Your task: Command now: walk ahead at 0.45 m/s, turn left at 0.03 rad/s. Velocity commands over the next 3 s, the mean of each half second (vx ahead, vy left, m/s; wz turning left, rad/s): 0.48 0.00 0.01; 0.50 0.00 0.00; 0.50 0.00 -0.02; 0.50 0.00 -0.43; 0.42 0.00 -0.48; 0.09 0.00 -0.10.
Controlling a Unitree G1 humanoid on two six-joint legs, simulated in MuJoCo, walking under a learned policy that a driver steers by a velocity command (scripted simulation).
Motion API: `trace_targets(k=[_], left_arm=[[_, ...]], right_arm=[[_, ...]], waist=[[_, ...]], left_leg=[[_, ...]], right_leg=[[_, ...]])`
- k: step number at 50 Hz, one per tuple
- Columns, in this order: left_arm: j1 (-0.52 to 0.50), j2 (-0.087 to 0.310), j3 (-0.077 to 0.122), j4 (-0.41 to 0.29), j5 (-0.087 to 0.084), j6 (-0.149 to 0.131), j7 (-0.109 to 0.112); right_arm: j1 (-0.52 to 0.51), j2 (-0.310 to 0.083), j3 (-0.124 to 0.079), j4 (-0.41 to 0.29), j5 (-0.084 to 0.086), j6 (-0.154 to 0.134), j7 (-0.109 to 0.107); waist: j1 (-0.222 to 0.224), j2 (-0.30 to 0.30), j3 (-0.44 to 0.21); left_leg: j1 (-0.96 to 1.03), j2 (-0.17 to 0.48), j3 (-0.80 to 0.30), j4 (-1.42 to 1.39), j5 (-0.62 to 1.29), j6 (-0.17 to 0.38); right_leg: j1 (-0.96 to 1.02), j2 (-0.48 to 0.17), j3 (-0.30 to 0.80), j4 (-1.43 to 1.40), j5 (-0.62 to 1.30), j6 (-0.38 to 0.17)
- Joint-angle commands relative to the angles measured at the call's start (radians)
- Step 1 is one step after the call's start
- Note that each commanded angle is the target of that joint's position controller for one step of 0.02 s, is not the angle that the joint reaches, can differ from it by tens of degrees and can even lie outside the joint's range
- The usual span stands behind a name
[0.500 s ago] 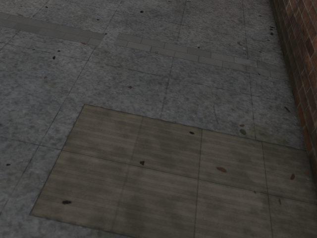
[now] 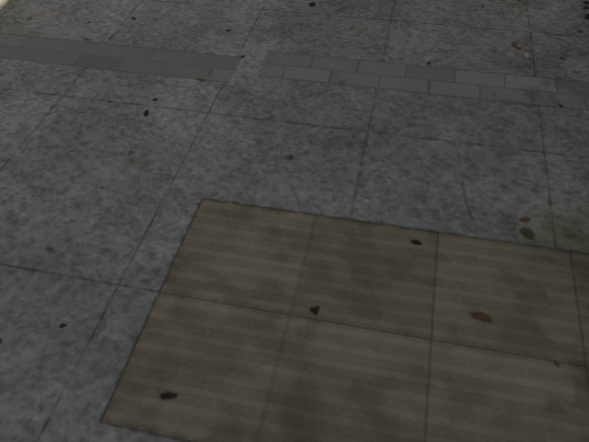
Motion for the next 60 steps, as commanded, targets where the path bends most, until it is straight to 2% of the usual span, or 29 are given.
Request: trace_targets(k=[1,3,5,7,8,10,11,12,13,14,15,16,17,19,20,22,28,30,32,33,34,35,36,37,38,42,51,57,60], left_arm=[[-0.201,0.099,-0.005,-0.132,-0.022,-0.02,0.061],[-0.165,0.117,-0.005,-0.104,-0.053,-0.01,0.065],[-0.109,0.093,0.0,-0.089,-0.052,-0.001,0.059],[-0.103,0.079,0.009,-0.069,-0.047,0.015,0.058],[-0.105,0.084,0.017,-0.056,-0.052,0.018,0.052],[-0.166,0.081,0.025,-0.063,-0.047,0.019,0.025],[-0.226,0.047,0.027,-0.074,-0.007,0.001,0.001],[-0.117,0.008,0.005,-0.121,-0.029,-0.029,-0.007],[-0.093,0.035,-0.006,-0.145,-0.044,-0.051,-0.012],[-0.152,0.103,0.007,-0.176,-0.054,-0.062,-0.009],[-0.252,0.094,0.006,-0.225,-0.066,-0.064,0.009],[-0.348,0.133,0.025,-0.241,-0.054,-0.036,0.029],[-0.36,0.122,0.028,-0.239,-0.033,-0.009,0.037],[-0.416,0.076,0.017,-0.26,-0.002,0.0,0.04],[-0.452,0.056,0.011,-0.282,-0.001,-0.002,0.034],[-0.553,0.04,0.001,-0.309,-0.005,-0.002,0.021],[-0.77,0.082,0.012,-0.395,-0.024,-0.014,-0.022],[-0.766,0.098,0.017,-0.41,-0.023,-0.027,-0.037],[-0.545,0.159,0.05,-0.351,-0.019,-0.032,-0.031],[-0.299,0.243,0.073,-0.305,-0.014,-0.033,-0.021],[-0.212,0.322,0.09,-0.274,-0.018,-0.032,-0.034],[-0.215,0.241,0.075,-0.279,-0.023,-0.029,-0.031],[-0.316,0.202,0.059,-0.292,-0.026,-0.032,-0.026],[-0.4,0.183,0.05,-0.304,-0.021,-0.032,-0.027],[-0.443,0.163,0.044,-0.31,-0.014,-0.035,-0.03],[-0.41,0.151,0.044,-0.273,-0.013,-0.044,-0.027],[-0.236,0.194,0.044,-0.171,-0.027,-0.03,-0.001],[-0.139,0.203,0.038,-0.107,-0.026,-0.011,0.007],[-0.176,0.234,0.045,-0.107,-0.025,0.001,0.013]], right_arm=[[-0.082,0.018,0.016,-0.082,-0.064,0.003,0.051],[-0.14,0.013,0.013,-0.139,-0.026,0.026,0.047],[-0.247,-0.008,0.014,-0.198,-0.014,0.033,0.056],[-0.161,-0.054,-0.004,-0.143,-0.012,0.024,0.065],[-0.058,-0.073,-0.017,-0.098,-0.015,0.011,0.062],[0.322,-0.081,-0.045,0.039,-0.038,0.004,0.043],[0.546,-0.074,-0.04,0.118,-0.055,0.004,0.04],[0.5,-0.078,-0.023,0.129,-0.073,0.004,0.036],[0.463,-0.113,-0.042,0.114,-0.056,0.012,0.025],[0.384,-0.137,-0.052,0.087,-0.032,0.005,0.021],[0.339,-0.195,-0.073,0.107,-0.039,-0.002,0.001],[0.181,-0.131,-0.044,0.044,-0.055,-0.011,-0.016],[0.106,-0.084,-0.023,0.038,-0.063,-0.015,-0.017],[0.122,-0.081,-0.02,0.051,-0.046,-0.024,-0.023],[0.153,-0.097,-0.022,0.064,-0.04,-0.022,-0.032],[0.231,-0.12,-0.027,0.093,-0.012,-0.019,-0.044],[0.358,-0.131,-0.027,0.137,-0.001,-0.002,-0.025],[0.344,-0.16,-0.035,0.132,-0.008,0.01,-0.023],[0.312,-0.153,-0.028,0.117,-0.023,0.009,-0.021],[0.27,-0.129,-0.016,0.078,-0.044,-0.001,-0.022],[0.418,-0.044,0.012,0.086,-0.032,-0.025,-0.007],[0.381,-0.134,-0.014,0.102,-0.011,-0.039,-0.004],[0.265,-0.164,-0.026,0.068,-0.002,-0.039,-0.01],[0.196,-0.146,-0.024,0.051,-0.015,-0.032,-0.019],[0.175,-0.138,-0.027,0.045,-0.031,-0.024,-0.025],[0.188,-0.086,-0.031,0.047,-0.037,0.0,-0.021],[-0.126,-0.073,-0.024,-0.054,-0.033,-0.005,-0.003],[-0.309,-0.063,-0.004,-0.131,-0.018,-0.027,0.03],[-0.26,-0.094,-0.011,-0.129,-0.02,-0.043,0.044]], waist=[[-0.093,-0.053,0.133],[-0.06,-0.137,0.152],[0.022,-0.184,0.172],[0.023,-0.194,0.131],[-0.015,-0.175,0.087],[-0.199,-0.011,-0.004],[-0.28,0.135,-0.062],[-0.167,0.278,-0.116],[-0.161,0.307,-0.205],[-0.131,0.169,-0.21],[-0.094,0.144,-0.228],[-0.029,-0.042,-0.078],[0.015,-0.07,-0.005],[0.004,-0.018,0.044],[-0.013,0.038,0.032],[-0.061,0.051,0.01],[-0.143,0.022,0.08],[-0.122,0.034,0.072],[-0.013,0.025,-0.038],[0.081,-0.081,-0.193],[0.033,-0.344,-0.355],[0.056,-0.25,-0.289],[0.036,-0.186,-0.127],[-0.001,-0.099,-0.044],[-0.031,-0.08,-0.011],[-0.082,-0.123,-0.025],[-0.006,-0.115,0.072],[0.051,-0.117,0.136],[0.0,-0.147,0.089]], left_leg=[[0.488,-0.01,0.196,-0.366,0.752,-0.057],[0.575,-0.008,0.198,-0.477,0.643,-0.085],[0.414,0.036,0.164,-0.706,0.522,-0.079],[0.312,0.144,0.095,-0.938,0.567,-0.058],[0.4,0.154,0.114,-0.986,0.581,-0.04],[0.906,0.168,0.146,-1.045,0.635,0.045],[1.242,0.227,0.102,-0.847,0.783,0.093],[1.412,0.282,0.016,-0.528,0.935,0.116],[1.446,0.331,-0.098,-0.537,0.803,0.207],[1.338,0.377,-0.168,-0.671,0.333,0.291],[1.211,0.481,-0.446,-0.817,-0.218,0.331],[0.881,0.464,-0.445,-0.933,-0.155,0.31],[0.645,0.429,-0.394,-0.93,-0.002,0.292],[0.502,0.338,-0.225,-0.933,0.204,0.245],[0.481,0.282,-0.143,-0.933,0.272,0.221],[0.508,0.227,-0.05,-0.93,0.308,0.181],[0.724,0.264,-0.067,-0.912,0.071,0.136],[0.765,0.276,-0.063,-0.865,0.13,0.117],[0.698,0.2,0.01,-0.651,0.38,0.071],[0.484,0.119,0.085,-0.319,0.195,0.027],[0.167,-0.004,0.09,-0.005,-0.443,-0.031],[0.03,0.031,0.014,0.09,-0.473,-0.033],[-0.012,0.075,0.043,0.078,-0.37,-0.027],[0.038,0.122,0.079,0.024,-0.28,-0.031],[0.103,0.144,0.084,-0.034,-0.228,-0.038],[0.207,0.162,0.102,-0.155,-0.125,-0.049],[0.144,0.14,0.131,-0.527,0.194,-0.059],[0.105,0.105,0.174,-0.677,0.081,-0.039],[0.26,0.063,0.209,-0.729,-0.014,0.003]], right_leg=[[-0.559,-0.075,0.162,-0.39,0.25,-0.1],[-0.499,-0.079,0.149,-0.368,0.276,-0.096],[-0.175,-0.085,0.162,-0.259,0.301,-0.087],[0.156,-0.099,0.197,-0.059,0.387,-0.09],[0.186,-0.1,0.186,0.062,0.515,-0.092],[-0.109,-0.017,0.09,0.55,0.633,-0.047],[-0.448,0.076,0.033,0.892,0.067,-0.022],[-0.701,0.02,0.191,0.917,0.02,-0.059],[-0.806,-0.032,0.183,0.913,0.045,-0.047],[-0.859,-0.08,0.152,0.731,0.212,-0.041],[-0.873,-0.122,0.162,0.678,0.359,-0.038],[-0.755,-0.168,0.147,0.456,0.532,0.021],[-0.605,-0.199,0.168,0.324,0.578,0.057],[-0.49,-0.223,0.152,0.097,0.626,0.101],[-0.427,-0.21,0.126,-0.003,0.699,0.099],[-0.335,-0.159,0.074,-0.193,0.831,0.084],[-0.329,-0.095,0.027,-0.443,0.798,0.017],[-0.258,-0.071,0.003,-0.499,0.715,-0.018],[0.07,-0.043,-0.014,-0.515,0.726,-0.074],[0.408,-0.218,0.209,-0.498,0.847,-0.153],[0.702,-0.452,0.669,-0.626,0.67,-0.316],[0.681,-0.442,0.763,-0.705,0.493,-0.302],[0.532,-0.402,0.611,-0.725,0.53,-0.253],[0.372,-0.355,0.483,-0.747,0.662,-0.224],[0.256,-0.322,0.411,-0.776,0.776,-0.213],[0.168,-0.253,0.252,-0.833,0.969,-0.182],[0.229,-0.229,0.154,-0.866,0.963,-0.117],[0.391,-0.284,0.176,-0.805,0.989,-0.149],[0.411,-0.29,0.16,-0.708,1.242,-0.134]])
Next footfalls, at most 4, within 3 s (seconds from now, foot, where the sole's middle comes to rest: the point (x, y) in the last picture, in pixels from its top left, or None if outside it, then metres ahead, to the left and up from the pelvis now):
0.22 left None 0.28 0.10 -0.89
0.64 right None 0.54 -0.13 -0.89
1.26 left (309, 338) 0.85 0.07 -0.89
1.82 right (401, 268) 1.10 -0.21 -0.89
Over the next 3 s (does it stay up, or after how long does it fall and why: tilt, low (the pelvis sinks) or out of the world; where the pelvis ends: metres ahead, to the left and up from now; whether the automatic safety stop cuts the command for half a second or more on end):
stays up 1.32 -0.21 -0.13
